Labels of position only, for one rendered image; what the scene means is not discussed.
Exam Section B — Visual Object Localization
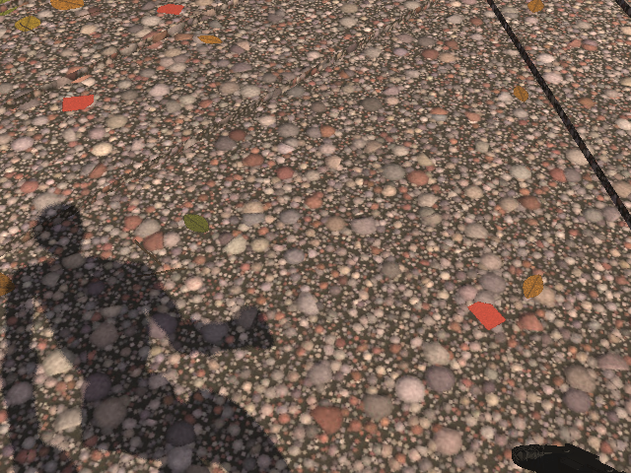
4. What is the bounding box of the right robot hand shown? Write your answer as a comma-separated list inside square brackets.
[512, 443, 626, 473]

